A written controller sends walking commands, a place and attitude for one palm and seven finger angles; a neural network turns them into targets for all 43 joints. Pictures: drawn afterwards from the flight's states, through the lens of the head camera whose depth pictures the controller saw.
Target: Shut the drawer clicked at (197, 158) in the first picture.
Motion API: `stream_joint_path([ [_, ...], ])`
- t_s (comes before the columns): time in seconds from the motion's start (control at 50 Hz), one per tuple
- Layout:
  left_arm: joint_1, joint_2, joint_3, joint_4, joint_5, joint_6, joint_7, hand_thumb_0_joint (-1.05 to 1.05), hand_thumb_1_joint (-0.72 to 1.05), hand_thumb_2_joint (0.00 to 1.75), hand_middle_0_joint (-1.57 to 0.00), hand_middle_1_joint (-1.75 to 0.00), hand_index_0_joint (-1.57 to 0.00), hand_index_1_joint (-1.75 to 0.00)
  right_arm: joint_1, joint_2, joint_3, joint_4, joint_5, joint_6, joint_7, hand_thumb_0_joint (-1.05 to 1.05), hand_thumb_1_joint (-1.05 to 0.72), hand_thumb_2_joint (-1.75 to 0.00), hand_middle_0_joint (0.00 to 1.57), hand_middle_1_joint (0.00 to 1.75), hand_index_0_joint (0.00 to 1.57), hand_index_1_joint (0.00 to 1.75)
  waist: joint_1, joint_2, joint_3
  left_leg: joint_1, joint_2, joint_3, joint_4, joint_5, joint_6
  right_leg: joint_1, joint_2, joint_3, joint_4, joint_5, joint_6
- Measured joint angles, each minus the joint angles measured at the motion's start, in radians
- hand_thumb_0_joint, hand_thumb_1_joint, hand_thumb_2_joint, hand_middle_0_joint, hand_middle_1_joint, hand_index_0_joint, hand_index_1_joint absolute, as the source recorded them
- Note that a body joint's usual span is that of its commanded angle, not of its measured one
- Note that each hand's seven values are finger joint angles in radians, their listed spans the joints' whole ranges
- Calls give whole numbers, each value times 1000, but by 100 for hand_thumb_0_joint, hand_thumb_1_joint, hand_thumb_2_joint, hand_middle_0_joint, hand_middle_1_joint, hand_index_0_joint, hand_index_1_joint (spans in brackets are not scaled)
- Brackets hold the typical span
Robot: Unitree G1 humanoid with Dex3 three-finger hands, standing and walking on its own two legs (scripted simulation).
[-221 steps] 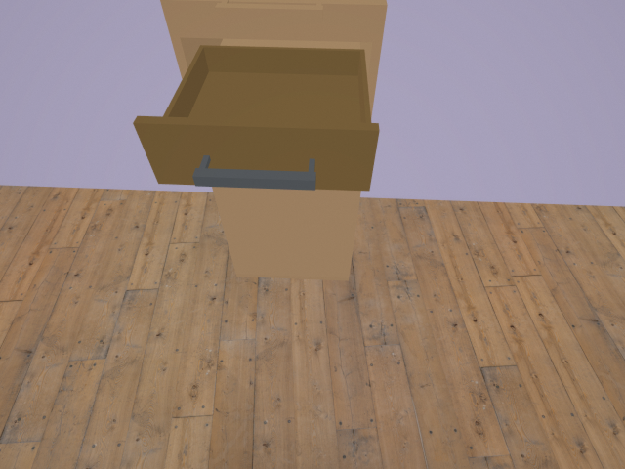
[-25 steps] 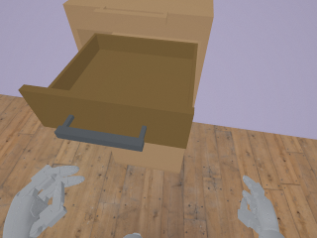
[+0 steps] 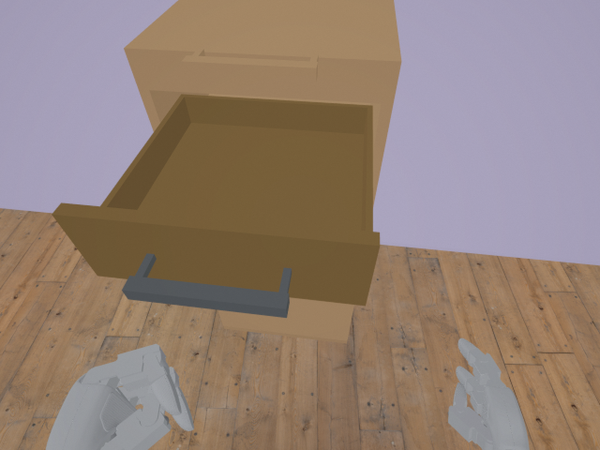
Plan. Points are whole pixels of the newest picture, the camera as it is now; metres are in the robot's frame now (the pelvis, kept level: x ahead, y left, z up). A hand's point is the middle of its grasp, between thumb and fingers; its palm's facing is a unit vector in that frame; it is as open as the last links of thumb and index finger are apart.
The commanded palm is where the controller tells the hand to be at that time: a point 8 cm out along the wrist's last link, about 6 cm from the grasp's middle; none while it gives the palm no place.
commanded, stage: raise the hand and make a fist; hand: left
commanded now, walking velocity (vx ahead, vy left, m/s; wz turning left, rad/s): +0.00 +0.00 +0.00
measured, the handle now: (211, 282) +0.29 +0.14 +0.10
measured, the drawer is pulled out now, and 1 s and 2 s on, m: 0.30 0.30 0.30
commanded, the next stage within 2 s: bring the fist close to the handle in 0.82 s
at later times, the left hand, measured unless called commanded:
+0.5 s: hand (161, 398) +0.13 +0.12 +0.21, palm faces -0.05 -0.99 -0.11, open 3.2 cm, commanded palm +0.07 +0.16 +0.20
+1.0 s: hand (174, 383) +0.15 +0.12 +0.18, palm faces +0.00 -0.99 -0.17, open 3.2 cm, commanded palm +0.08 +0.17 +0.19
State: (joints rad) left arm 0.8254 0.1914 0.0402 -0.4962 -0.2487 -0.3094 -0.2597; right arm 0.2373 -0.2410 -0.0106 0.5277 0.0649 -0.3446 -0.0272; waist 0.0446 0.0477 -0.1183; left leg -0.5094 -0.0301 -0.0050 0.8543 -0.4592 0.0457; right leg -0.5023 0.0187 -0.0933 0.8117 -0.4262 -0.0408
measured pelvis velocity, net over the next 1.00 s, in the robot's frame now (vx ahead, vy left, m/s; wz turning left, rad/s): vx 0.01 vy -0.04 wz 0.00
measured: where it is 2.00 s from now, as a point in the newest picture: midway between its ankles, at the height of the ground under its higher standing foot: outside the picture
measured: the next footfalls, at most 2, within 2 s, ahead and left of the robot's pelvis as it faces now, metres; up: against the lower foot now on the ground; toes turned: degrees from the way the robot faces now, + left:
none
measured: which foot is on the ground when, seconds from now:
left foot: down 0.00-1.00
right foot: down 0.00-1.00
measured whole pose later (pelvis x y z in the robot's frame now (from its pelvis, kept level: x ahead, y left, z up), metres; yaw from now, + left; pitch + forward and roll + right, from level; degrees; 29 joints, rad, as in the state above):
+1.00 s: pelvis +0.01 -0.04 +0.02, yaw +0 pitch +0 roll +0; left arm 0.73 0.28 0.17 -0.69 -0.29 0.06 -0.21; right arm 0.25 -0.25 0.06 0.56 0.10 -0.33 -0.06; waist 0.06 0.09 -0.12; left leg -0.30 0.01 -0.03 0.70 -0.41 -0.01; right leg -0.29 0.07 -0.11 0.66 -0.38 -0.09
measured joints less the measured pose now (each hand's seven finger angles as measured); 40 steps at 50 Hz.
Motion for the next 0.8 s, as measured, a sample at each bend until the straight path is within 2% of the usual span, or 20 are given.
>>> stream_joint_path([
  [0.06,-21,7,-26,-72,32,38,48,2,90,90,-117,-135,-117,-135,-10,21,18,-20,-2,3,10,1,-90,-90,20,30,19,29,-2,4,-13,17,-4,6,0,-4,6,15,-4,6,3,-4,6],
  [0.12,-32,3,-28,-132,43,90,80,2,90,90,-123,-141,-123,-141,-14,45,39,-31,1,20,19,1,-90,-90,20,30,20,29,-3,10,-29,47,-6,15,-11,-7,10,40,-6,16,-4,-5,11],
  [0.24,-18,3,-44,-229,56,234,97,1,90,90,-133,-152,-133,-152,-6,62,76,-50,15,55,27,1,-90,-90,20,30,20,30,6,18,-31,113,-9,25,-51,2,14,102,-7,28,-38,4,18],
  [0.32,3,21,-56,-304,65,294,104,1,90,90,-136,-156,-137,-156,2,55,86,-57,16,57,33,1,-90,-90,20,30,20,30,14,16,-21,137,-11,24,-72,14,13,124,-9,28,-56,13,17],
  [0.5,-26,18,-51,-407,57,329,125,1,90,90,-139,-159,-140,-159,2,25,82,-44,24,51,35,1,-90,-90,20,30,20,30,19,24,-2,160,-8,13,-98,33,3,149,-5,17,-80,28,7],
  [0.56,-41,14,-49,-386,58,363,119,1,90,90,-140,-159,-140,-160,-1,23,78,-42,27,65,29,1,-90,-90,20,30,20,30,16,22,1,168,-6,15,-112,42,-2,152,-3,19,-85,32,1],
  [0.64,-37,39,-29,-358,54,404,115,1,90,90,-140,-159,-140,-160,4,22,74,-45,29,76,20,1,-90,-90,20,30,20,29,13,15,0,176,1,13,-124,48,-13,156,4,17,-90,34,-10],
  [0.7,-28,57,1,-346,40,398,121,1,90,90,-140,-159,-140,-160,10,18,72,-41,28,68,15,1,-90,-90,20,30,20,29,11,15,-3,181,9,6,-125,47,-23,162,11,11,-94,32,-19],
  [0.8,-46,59,45,-322,1,349,117,2,90,90,-140,-160,-140,-160,16,3,68,-15,29,37,0,1,-90,-90,20,30,20,29,13,31,-8,187,22,-10,-120,41,-36,178,25,-5,-105,31,-31],
])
